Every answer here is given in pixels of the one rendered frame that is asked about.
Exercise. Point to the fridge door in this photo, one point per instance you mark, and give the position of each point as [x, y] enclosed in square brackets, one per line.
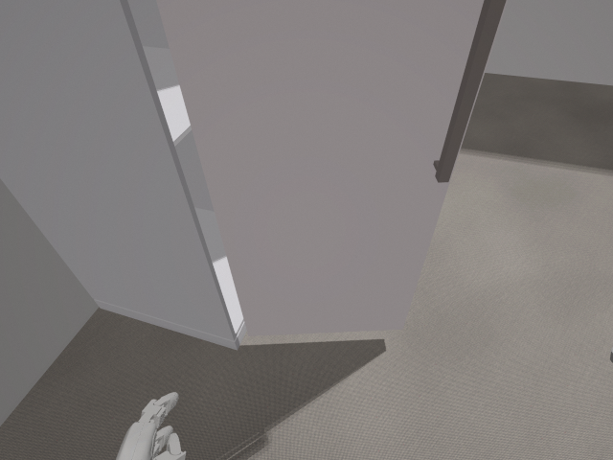
[317, 124]

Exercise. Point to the handle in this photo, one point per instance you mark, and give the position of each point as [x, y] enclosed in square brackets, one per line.
[477, 59]

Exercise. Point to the robot left hand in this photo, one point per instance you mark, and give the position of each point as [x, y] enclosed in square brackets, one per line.
[142, 440]

